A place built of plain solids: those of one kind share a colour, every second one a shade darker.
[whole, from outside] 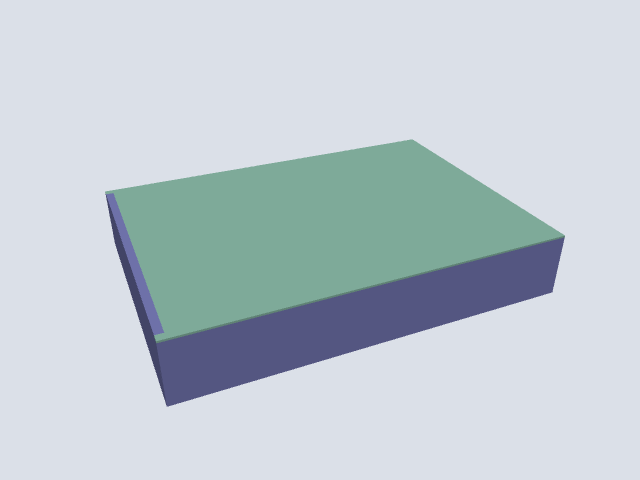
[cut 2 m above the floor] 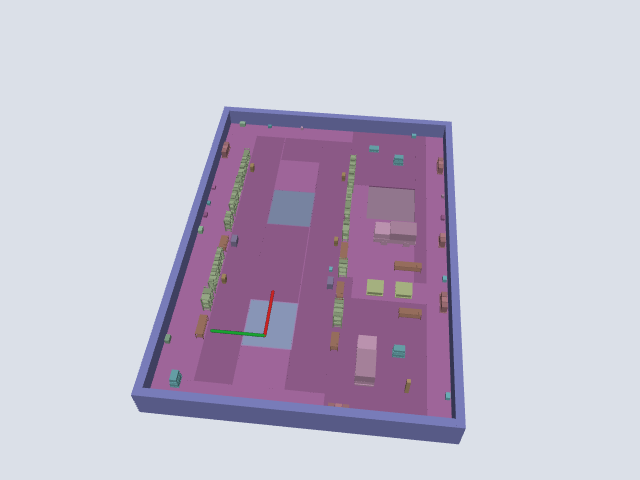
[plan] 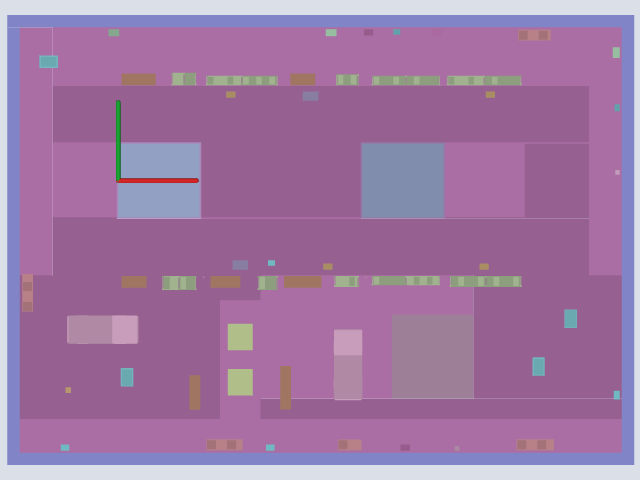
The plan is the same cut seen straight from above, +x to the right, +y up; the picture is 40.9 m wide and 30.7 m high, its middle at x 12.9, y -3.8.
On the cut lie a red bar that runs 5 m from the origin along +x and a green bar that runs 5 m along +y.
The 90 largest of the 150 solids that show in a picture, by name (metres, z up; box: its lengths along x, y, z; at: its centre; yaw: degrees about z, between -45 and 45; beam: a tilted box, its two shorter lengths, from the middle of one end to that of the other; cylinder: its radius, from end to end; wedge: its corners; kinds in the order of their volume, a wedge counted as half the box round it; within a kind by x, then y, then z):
{
 "floor_1": {"box": [2.1, 15.85, 1.4], "at": [-5.25, 1.88, -0.7]},
 "floor_2": {"box": [4.1, 0.1, 1.4], "at": [-2.15, -2.4, -0.7]},
 "floor_3": {"box": [4.1, 4.7, 1.4], "at": [-2.15, 0.0, -0.7]},
 "floor_4": {"box": [4.1, 0.1, 1.4], "at": [-2.15, 2.4, -0.7]},
 "floor_5": {"box": [12.8, 9.2, 1.4], "at": [0.1, -10.65, -0.7]},
 "floor_6": {"box": [2.6, 7.6, 1.4], "at": [7.8, -11.45, -0.7]},
 "floor_7": {"box": [2.6, 1.6, 1.4], "at": [7.8, -6.85, -0.7]},
 "floor_8": {"box": [10.2, 0.1, 1.4], "at": [10.4, -2.4, -0.7]},
 "floor_9": {"box": [10.2, 4.7, 1.4], "at": [10.4, 0.0, -0.7]},
 "floor_10": {"box": [10.2, 0.1, 1.4], "at": [10.4, 2.4, -0.7]},
 "floor_11": {"box": [38.5, 2.15, 1.4], "at": [12.95, -16.32, -0.7]},
 "floor_12": {"box": [34.3, 3.6, 1.4], "at": [12.95, -4.25, -0.7]},
 "floor_13": {"box": [34.3, 3.6, 1.4], "at": [12.95, 4.25, -0.7]},
 "floor_14": {"box": [34.3, 3.75, 1.4], "at": [12.95, 7.92, -0.7]},
 "floor_15": {"box": [8.39, 7.91, 1.4], "at": [13.3, -10.01, -0.7]},
 "floor_16": {"box": [5.2, 2.51, 1.4], "at": [20.09, -7.3, -0.7]},
 "floor_17": {"box": [23.1, 1.29, 1.4], "at": [20.65, -14.61, -0.7]},
 "floor_18": {"box": [5.1, 4.7, 1.4], "at": [23.45, 0.0, -0.7]},
 "floor_19": {"box": [9.2, 0.1, 1.4], "at": [25.5, -2.4, -0.7]},
 "floor_20": {"box": [9.2, 0.1, 1.4], "at": [25.5, 2.4, -0.7]},
 "floor_21": {"box": [9.51, 7.91, 1.4], "at": [27.45, -10.01, -0.7]},
 "floor_22": {"box": [4.1, 4.7, 1.4], "at": [28.05, 0.0, -0.7]},
 "floor_23": {"box": [2.1, 15.85, 1.4], "at": [31.15, 1.88, -0.7]},
 "wall_1": {"box": [0.8, 27.2, 6.8], "at": [-6.7, -3.8, 2.0]},
 "wall_2": {"box": [40.1, 0.8, 6.8], "at": [12.95, -17.8, 2.0]},
 "wall_3": {"box": [40.1, 0.8, 6.8], "at": [12.95, 10.2, 2.0]},
 "wall_4": {"box": [0.8, 27.2, 6.8], "at": [32.6, -3.8, 2.0]},
 "ceil_hall_1": {"box": [40.1, 28.8, 0.2], "at": [12.95, -3.8, 5.3]},
 "floor_pit_1": {"box": [5.2, 4.7, 1.4], "at": [2.6, 0.0, -0.7]},
 "floor_pit_2": {"box": [5.2, 4.7, 1.4], "at": [18.2, 0.0, -0.7]},
 "floor_washbay_1": {"box": [5.2, 5.4, 1.25], "at": [20.09, -11.26, -0.78]},
 "vehicle_1": {"box": [2.8, 1.8, 1.03], "at": [-1.79, -9.53, 1.51]},
 "vehicle_2": {"box": [4.4, 1.8, 0.62], "at": [-0.99, -9.53, 0.69]},
 "vehicle_3": {"box": [1.6, 1.72, 0.73], "at": [0.41, -9.53, 1.36]},
 "vehicle_4": {"box": [1.8, 2.8, 1.03], "at": [14.7, -12.57, 1.51]},
 "vehicle_5": {"box": [1.8, 4.4, 0.62], "at": [14.7, -11.77, 0.69]},
 "vehicle_6": {"box": [1.72, 1.6, 0.73], "at": [14.7, -10.37, 1.36]},
 "floor_band_1": {"box": [0.1, 4.7, 1.4], "at": [-0.05, 0.0, -0.7]},
 "floor_band_2": {"box": [5.3, 0.1, 1.4], "at": [2.55, 2.4, -0.7]},
 "floor_band_3": {"box": [5.4, 0.1, 1.4], "at": [2.6, -2.4, -0.7]},
 "floor_band_4": {"box": [0.1, 4.8, 1.4], "at": [5.25, 0.05, -0.7]},
 "floor_band_5": {"box": [0.1, 4.7, 1.4], "at": [15.55, 0.0, -0.7]},
 "floor_band_6": {"box": [5.3, 0.1, 1.4], "at": [18.15, 2.4, -0.7]},
 "floor_band_7": {"box": [5.4, 0.1, 1.4], "at": [18.2, -2.4, -0.7]},
 "floor_band_8": {"box": [0.1, 4.8, 1.4], "at": [20.85, 0.05, -0.7]},
 "drums_1": {"box": [0.58, 0.58, 0.88], "at": [-5.8, -8.05, 0.56]},
 "drums_2": {"box": [0.58, 0.58, 0.88], "at": [-5.8, -7.41, 0.56]},
 "drums_3": {"box": [0.7, 2.4, 0.12], "at": [-5.8, -7.18, 0.06]},
 "drums_4": {"box": [0.58, 0.58, 0.88], "at": [-5.8, -6.77, 0.56]},
 "drums_5": {"box": [0.58, 0.58, 0.88], "at": [5.97, -16.9, 0.56]},
 "drums_6": {"box": [0.58, 0.58, 0.88], "at": [6.61, -16.9, 0.56]},
 "drums_7": {"box": [2.3, 0.7, 0.12], "at": [6.79, -16.9, 0.06]},
 "drums_8": {"box": [0.58, 0.58, 0.88], "at": [7.25, -16.9, 0.56]},
 "drums_9": {"box": [0.58, 0.58, 0.88], "at": [14.38, -16.9, 0.56]},
 "drums_10": {"box": [1.5, 0.7, 0.12], "at": [14.8, -16.9, 0.06]},
 "drums_11": {"box": [0.58, 0.58, 0.88], "at": [15.02, -16.9, 0.56]},
 "drums_12": {"box": [0.58, 0.58, 0.88], "at": [25.8, -16.9, 0.56]},
 "drums_13": {"box": [0.58, 0.58, 0.88], "at": [25.9, 9.3, 0.56]},
 "drums_14": {"box": [0.58, 0.58, 0.88], "at": [26.44, -16.9, 0.56]},
 "drums_15": {"box": [0.58, 0.58, 0.88], "at": [26.54, 9.3, 0.56]},
 "drums_16": {"box": [2.1, 0.7, 0.12], "at": [26.62, 9.3, 0.06]},
 "drums_17": {"box": [2.4, 0.7, 0.12], "at": [26.67, -16.9, 0.06]},
 "drums_18": {"box": [0.58, 0.58, 0.88], "at": [27.08, -16.9, 0.56]},
 "drums_19": {"box": [0.58, 0.58, 0.88], "at": [27.18, 9.3, 0.56]},
 "pallet_1": {"box": [1.16, 0.76, 0.44], "at": [-4.46, 7.6, 0.36]},
 "pallet_2": {"box": [1.04, 0.64, 0.41], "at": [-4.46, 7.6, 1.1]},
 "pallet_3": {"box": [0.76, 1.16, 0.36], "at": [0.56, -12.58, 0.32]},
 "pallet_4": {"box": [0.64, 1.04, 0.3], "at": [0.56, -12.58, 0.99]},
 "pallet_5": {"box": [0.76, 1.16, 0.32], "at": [26.88, -11.89, 0.3]},
 "pallet_6": {"box": [0.64, 1.04, 0.37], "at": [26.88, -11.89, 0.92]},
 "pallet_7": {"box": [0.76, 1.16, 0.3], "at": [28.94, -8.84, 0.29]},
 "trolley_1": {"box": [1.0, 0.6, 0.82], "at": [7.8, -5.4, 0.51]},
 "trolley_2": {"box": [1.0, 0.6, 0.82], "at": [12.3, 5.4, 0.51]},
 "wall_column_1": {"box": [0.36, 0.36, 5.2], "at": [-3.2, -13.4, 2.6]},
 "chest_1": {"box": [0.7, 0.45, 0.55], "at": [-0.28, 9.46, 0.28]},
 "chest_2": {"box": [0.7, 0.45, 0.55], "at": [13.61, 9.46, 0.28]},
 "chest_3": {"box": [0.45, 0.7, 0.55], "at": [31.86, 8.18, 0.28]},
 "workbench_1": {"box": [2.2, 0.75, 0.05], "at": [1.3, 6.47, 0.88]},
 "workbench_2": {"box": [0.7, 2.2, 0.05], "at": [4.9, -13.55, 0.88]},
 "workbench_3": {"box": [0.58, 2.68, 0.05], "at": [10.7, -13.25, 0.2]},
 "workbench_4": {"box": [0.7, 2.8, 0.05], "at": [10.7, -13.25, 0.88]},
 "workbench_5": {"box": [2.4, 0.75, 0.05], "at": [11.8, -6.47, 0.88]},
 "lifttable_1": {"box": [1.6, 1.7, 0.07], "at": [7.8, -12.9, 0.58]},
 "lifttable_2": {"box": [1.6, 1.7, 0.07], "at": [7.8, -10.0, 0.58]},
 "box_1": {"box": [0.55, 0.4, 0.45], "at": [-3.42, -17.08, 0.23]},
 "box_2": {"box": [0.55, 0.4, 0.45], "at": [9.72, -17.08, 0.23]},
 "box_3": {"box": [0.4, 0.55, 0.45], "at": [31.88, -13.72, 0.23]},
 "rack_1": {"box": [0.36, 0.8, 0.26], "at": [3.11, -6.55, 1.97]},
 "rack_2": {"box": [2.15, 0.7, 0.05], "at": [22.38, -6.45, 1.67]},
 "rack_3": {"box": [2.15, 0.7, 0.05], "at": [24.62, -6.45, 1.67]}
}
